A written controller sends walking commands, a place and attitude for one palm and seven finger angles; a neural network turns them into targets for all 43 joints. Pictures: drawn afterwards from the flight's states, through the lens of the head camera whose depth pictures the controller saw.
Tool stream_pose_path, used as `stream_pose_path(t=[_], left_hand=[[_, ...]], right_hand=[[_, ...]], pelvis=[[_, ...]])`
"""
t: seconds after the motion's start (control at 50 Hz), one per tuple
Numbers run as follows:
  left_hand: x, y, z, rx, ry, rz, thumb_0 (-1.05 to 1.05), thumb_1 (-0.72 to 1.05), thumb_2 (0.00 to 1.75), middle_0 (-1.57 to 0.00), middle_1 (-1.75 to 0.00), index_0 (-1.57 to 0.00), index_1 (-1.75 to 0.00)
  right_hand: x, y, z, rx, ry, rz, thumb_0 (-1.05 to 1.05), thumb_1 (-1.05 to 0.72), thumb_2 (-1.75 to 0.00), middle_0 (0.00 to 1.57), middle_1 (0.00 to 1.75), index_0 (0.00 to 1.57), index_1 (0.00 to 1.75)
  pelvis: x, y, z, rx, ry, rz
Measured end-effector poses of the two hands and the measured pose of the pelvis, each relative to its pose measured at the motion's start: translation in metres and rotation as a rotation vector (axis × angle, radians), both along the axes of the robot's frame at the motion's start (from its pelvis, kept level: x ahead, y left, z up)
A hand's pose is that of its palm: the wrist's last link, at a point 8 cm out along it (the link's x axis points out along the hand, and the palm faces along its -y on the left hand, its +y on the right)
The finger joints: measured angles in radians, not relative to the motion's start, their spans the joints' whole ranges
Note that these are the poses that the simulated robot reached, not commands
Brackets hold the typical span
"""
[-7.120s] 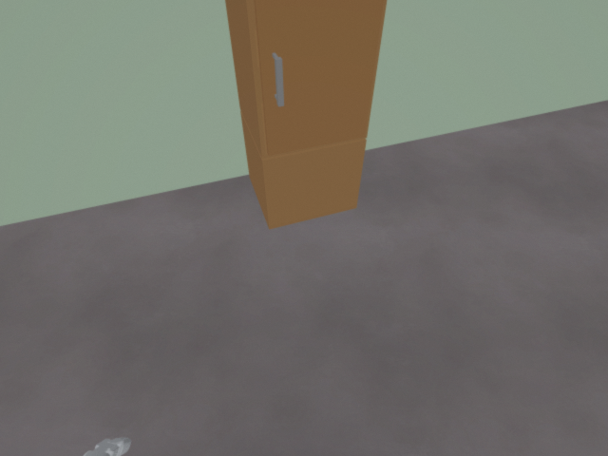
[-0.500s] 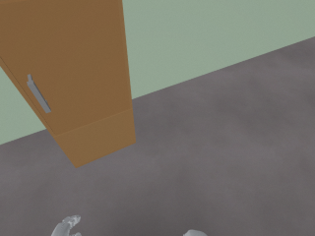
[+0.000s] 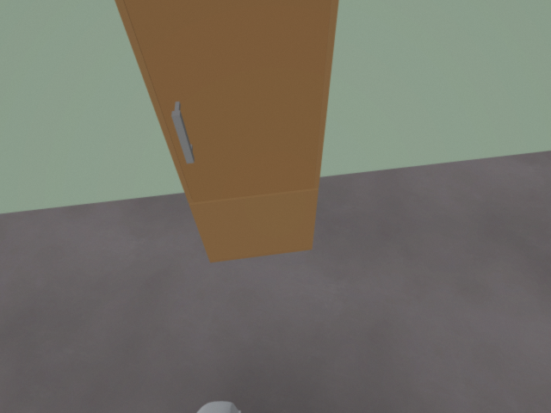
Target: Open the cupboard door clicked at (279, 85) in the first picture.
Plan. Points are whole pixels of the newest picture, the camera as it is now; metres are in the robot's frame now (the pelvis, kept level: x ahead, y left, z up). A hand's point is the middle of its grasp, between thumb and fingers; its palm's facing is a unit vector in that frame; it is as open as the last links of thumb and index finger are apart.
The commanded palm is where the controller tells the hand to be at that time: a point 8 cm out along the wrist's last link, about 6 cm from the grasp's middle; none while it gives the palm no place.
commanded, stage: turn to face it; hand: left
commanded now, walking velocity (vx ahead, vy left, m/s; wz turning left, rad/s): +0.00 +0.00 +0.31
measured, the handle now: (184, 133) +0.73 +0.28 -0.05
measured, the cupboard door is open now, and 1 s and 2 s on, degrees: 0 0 0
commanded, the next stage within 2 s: take the last steps up to it in 0.22 s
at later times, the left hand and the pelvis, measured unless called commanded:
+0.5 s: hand out of the picture +0.02 +0.24 -0.16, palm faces +0.12 -0.97 -0.23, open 7.3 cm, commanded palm none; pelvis -0.01 +0.04 +0.00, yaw +6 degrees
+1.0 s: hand out of the picture -0.04 +0.11 -0.16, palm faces +0.26 -0.96 -0.13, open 7.3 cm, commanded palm none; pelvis +0.09 +0.01 +0.00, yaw +9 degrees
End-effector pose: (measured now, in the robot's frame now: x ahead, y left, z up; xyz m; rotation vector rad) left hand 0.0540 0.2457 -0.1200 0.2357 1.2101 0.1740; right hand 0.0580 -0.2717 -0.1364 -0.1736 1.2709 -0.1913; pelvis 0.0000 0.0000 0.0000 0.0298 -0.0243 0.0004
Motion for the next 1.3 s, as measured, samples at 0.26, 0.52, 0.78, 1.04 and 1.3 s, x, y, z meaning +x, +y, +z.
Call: stream_pose_path(t=[0.26,0.52,0.78,1.04,1.3], left_hand=[[-0.078,0.064,-0.027,-0.046,0.150,0.175,0.01,0.91,0.90,-0.19,-0.30,-0.20,-0.30],[-0.046,0.039,-0.008,-0.050,0.025,0.121,0.00,0.91,0.90,-0.19,-0.30,-0.20,-0.30],[-0.080,-0.043,-0.007,-0.091,0.133,0.212,0.00,0.91,0.90,-0.19,-0.30,-0.20,-0.30],[-0.102,-0.082,-0.012,-0.210,0.390,0.343,0.00,0.91,0.90,-0.20,-0.30,-0.20,-0.30],[0.057,0.007,-0.032,-0.154,0.250,0.237,0.00,0.91,0.90,-0.19,-0.30,-0.20,-0.30]], right_hand=[[0.066,0.086,0.028,-0.037,-0.165,0.189,0.00,-0.91,-0.90,0.20,0.30,0.20,0.30],[-0.005,0.079,0.005,0.033,-0.057,0.107,0.00,-0.92,-0.90,0.21,0.30,0.20,0.30],[-0.036,0.025,-0.010,0.067,0.159,0.061,0.01,-0.91,-0.90,0.20,0.30,0.19,0.30],[0.121,0.067,-0.011,0.068,0.044,0.178,0.01,-0.93,-0.90,0.20,0.30,0.19,0.30],[0.238,0.111,0.008,0.031,-0.184,0.132,-0.03,-0.96,-0.90,0.21,0.30,0.20,0.30]], pelvis=[[-0.008,0.046,0.000,-0.052,-0.006,0.077],[-0.012,0.035,0.005,-0.025,-0.010,0.109],[0.028,-0.007,0.007,-0.006,-0.008,0.131],[0.101,0.013,0.000,-0.039,0.020,0.163],[0.185,0.049,-0.002,-0.023,0.000,0.113]])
